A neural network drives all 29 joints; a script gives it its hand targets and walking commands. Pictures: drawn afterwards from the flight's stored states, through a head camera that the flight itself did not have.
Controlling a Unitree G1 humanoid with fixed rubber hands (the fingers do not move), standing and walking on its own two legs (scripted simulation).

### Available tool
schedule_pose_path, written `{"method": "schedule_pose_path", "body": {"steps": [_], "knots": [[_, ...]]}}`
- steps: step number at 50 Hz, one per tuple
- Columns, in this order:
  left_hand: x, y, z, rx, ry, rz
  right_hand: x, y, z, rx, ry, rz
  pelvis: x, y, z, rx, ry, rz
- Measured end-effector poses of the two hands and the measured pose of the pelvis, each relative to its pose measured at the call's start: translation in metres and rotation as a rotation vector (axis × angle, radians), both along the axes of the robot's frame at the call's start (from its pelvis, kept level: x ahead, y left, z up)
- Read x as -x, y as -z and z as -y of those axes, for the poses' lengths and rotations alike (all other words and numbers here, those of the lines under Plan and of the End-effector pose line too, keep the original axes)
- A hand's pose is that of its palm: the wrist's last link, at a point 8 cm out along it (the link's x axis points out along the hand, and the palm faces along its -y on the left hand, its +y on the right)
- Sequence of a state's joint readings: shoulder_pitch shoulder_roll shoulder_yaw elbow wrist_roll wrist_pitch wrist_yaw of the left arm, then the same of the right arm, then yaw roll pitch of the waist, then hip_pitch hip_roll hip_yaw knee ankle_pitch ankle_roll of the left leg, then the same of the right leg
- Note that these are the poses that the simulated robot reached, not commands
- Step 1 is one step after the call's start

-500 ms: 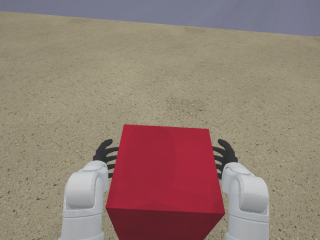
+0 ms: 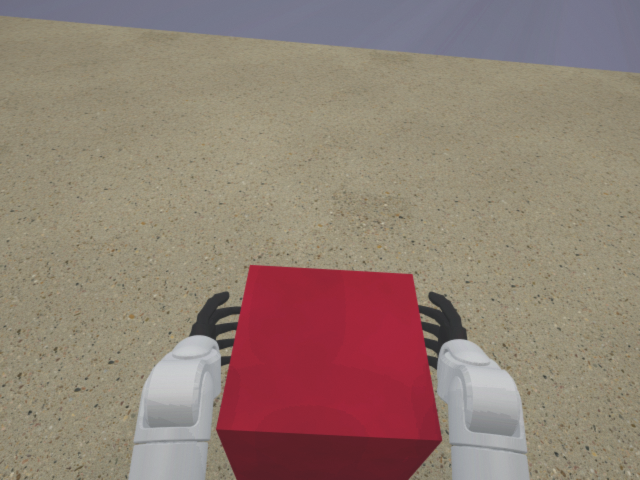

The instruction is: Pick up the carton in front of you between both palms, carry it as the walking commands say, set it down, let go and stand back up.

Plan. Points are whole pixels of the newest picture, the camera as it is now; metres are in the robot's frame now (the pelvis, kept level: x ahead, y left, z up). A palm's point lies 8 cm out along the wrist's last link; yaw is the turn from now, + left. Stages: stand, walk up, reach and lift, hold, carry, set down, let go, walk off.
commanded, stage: carry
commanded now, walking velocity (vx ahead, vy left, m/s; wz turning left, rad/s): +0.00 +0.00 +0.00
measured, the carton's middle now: (323, 386) +0.25 +0.00 -0.01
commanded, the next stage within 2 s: hold in 1.06 s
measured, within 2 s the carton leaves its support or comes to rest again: neither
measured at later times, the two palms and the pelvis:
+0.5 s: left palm (201, 363) +0.25 +0.15 +0.04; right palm (443, 364) +0.26 -0.15 +0.05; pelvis -0.04 +0.00 +0.00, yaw +0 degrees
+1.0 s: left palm (191, 372) +0.24 +0.16 +0.04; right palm (437, 372) +0.25 -0.14 +0.05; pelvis -0.05 +0.01 +0.00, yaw +0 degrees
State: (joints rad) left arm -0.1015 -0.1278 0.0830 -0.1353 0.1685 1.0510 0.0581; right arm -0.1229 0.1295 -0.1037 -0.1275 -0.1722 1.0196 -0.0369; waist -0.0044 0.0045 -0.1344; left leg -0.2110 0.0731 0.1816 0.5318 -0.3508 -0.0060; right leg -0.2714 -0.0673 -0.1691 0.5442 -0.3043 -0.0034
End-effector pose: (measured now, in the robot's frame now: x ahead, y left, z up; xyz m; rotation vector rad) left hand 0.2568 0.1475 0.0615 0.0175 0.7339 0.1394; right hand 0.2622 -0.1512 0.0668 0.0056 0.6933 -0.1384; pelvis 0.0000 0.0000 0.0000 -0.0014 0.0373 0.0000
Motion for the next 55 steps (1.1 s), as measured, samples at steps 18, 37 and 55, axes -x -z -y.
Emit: {"method": "schedule_pose_path", "body": {"steps": [18, 37, 55], "knots": [[0.004, 0.025, -0.003, -0.034, 0.026, 0.037, 0.004, 0.025, -0.004, 0.041, -0.03, 0.037, 0.035, -0.003, -0.002, 0.0, -0.002, 0.008], [0.016, 0.021, -0.01, -0.03, 0.018, 0.052, 0.014, 0.02, -0.01, 0.037, -0.028, 0.051, 0.042, -0.002, -0.008, 0.0, -0.005, 0.007], [0.021, 0.02, -0.016, -0.03, 0.017, 0.052, 0.019, 0.019, -0.016, 0.04, -0.028, 0.051, 0.048, -0.004, -0.013, 0.005, -0.014, 0.052]]}}
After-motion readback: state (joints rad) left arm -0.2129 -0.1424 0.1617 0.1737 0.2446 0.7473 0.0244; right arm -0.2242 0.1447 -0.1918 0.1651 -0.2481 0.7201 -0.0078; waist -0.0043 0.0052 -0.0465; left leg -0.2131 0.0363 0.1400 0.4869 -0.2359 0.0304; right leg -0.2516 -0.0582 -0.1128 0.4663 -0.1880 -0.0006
